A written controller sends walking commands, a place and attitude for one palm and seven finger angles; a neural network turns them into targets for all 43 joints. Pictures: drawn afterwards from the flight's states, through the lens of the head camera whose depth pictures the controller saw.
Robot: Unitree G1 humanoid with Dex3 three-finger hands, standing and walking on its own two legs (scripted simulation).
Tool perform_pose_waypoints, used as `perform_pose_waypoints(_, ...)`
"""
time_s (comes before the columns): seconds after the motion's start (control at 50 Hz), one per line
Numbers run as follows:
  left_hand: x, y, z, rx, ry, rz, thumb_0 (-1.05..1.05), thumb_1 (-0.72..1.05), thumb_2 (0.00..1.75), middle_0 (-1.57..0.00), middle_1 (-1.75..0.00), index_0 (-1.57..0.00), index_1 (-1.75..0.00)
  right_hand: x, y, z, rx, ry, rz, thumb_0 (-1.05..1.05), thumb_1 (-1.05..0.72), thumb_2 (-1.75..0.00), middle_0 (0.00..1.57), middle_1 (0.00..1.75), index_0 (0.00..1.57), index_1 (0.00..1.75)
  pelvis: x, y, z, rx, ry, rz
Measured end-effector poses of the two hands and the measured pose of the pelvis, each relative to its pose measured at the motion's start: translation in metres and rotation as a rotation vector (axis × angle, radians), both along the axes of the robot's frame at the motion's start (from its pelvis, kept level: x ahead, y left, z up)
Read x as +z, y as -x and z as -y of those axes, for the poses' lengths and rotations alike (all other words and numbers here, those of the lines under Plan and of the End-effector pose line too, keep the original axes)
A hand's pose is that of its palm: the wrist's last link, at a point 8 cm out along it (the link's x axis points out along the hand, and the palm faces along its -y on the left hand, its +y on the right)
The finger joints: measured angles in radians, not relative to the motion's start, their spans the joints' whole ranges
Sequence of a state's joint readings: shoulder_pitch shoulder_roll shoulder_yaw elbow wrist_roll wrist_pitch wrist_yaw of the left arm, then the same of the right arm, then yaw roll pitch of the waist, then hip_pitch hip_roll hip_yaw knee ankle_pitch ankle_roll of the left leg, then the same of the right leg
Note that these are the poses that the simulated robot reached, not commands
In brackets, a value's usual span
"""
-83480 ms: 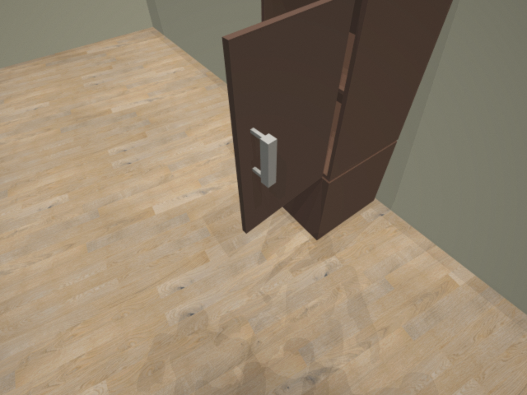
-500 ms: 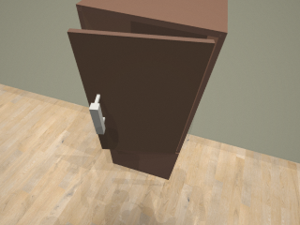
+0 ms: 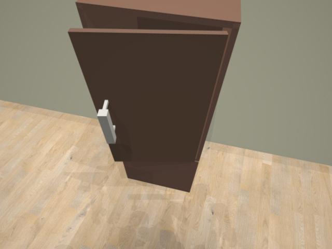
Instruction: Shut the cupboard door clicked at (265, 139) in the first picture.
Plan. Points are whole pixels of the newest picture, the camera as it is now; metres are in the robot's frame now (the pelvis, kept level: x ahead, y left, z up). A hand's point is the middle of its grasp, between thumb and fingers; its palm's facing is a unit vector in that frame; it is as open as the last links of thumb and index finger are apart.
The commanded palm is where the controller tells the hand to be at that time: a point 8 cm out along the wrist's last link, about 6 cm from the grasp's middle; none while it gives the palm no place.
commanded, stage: come to a stop and stand still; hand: left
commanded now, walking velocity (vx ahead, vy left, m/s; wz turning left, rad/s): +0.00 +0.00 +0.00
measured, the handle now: (108, 122) +0.48 +0.21 -0.02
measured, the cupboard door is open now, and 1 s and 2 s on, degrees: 14 14 14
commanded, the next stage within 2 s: look again from close up in 0.52 s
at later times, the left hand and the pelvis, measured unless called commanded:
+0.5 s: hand out of the picture -0.07 +0.23 -0.17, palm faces +0.01 -0.98 -0.20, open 7.4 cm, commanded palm none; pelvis -0.05 +0.05 +0.01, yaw +0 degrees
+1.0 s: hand out of the picture -0.03 +0.20 -0.17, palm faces +0.00 -0.99 -0.15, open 7.3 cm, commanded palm none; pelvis -0.03 +0.04 +0.01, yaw -1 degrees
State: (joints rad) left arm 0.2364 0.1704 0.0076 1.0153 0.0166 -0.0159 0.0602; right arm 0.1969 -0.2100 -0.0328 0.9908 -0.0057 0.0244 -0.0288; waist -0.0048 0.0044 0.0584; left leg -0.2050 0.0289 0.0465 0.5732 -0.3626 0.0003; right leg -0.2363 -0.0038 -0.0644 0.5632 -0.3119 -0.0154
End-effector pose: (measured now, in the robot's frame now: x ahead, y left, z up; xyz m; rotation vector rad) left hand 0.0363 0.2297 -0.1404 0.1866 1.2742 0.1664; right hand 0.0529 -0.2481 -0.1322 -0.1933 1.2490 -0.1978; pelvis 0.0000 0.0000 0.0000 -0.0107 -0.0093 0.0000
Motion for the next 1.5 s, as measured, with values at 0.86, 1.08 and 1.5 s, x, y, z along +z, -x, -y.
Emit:
perform_pose_waypoints(0.86, -0.004, 0.098, -0.015, 0.027, 0.1, -0.149, 0.0, 0.91, 0.9, -0.2, -0.29, -0.2, -0.3, 0.002, 0.078, -0.068, 0.004, -0.049, -0.089, 0.0, -0.91, -0.9, 0.2, 0.3, 0.2, 0.3, 0.009, 0.034, -0.044, -0.007, -0.011, 0.018)
perform_pose_waypoints(1.08, -0.002, 0.062, -0.02, 0.002, 0.066, -0.09, 0.01, 0.92, 0.9, -0.2, -0.29, -0.2, -0.3, 0.002, 0.077, -0.062, -0.011, -0.054, -0.107, 0.0, -0.91, -0.9, 0.2, 0.3, 0.2, 0.3, 0.009, 0.026, -0.035, -0.01, -0.009, 0.022)
perform_pose_waypoints(1.5, -0.005, 0.064, -0.006, 0.044, 0.078, -0.126, 0.0, 0.91, 0.9, -0.2, -0.29, -0.2, -0.3, -0.005, 0.08, -0.059, -0.019, -0.081, -0.177, 0.0, -0.9, -0.9, 0.2, 0.3, 0.2, 0.3, 0.006, 0.003, -0.022, 0.015, -0.017, 0.013)
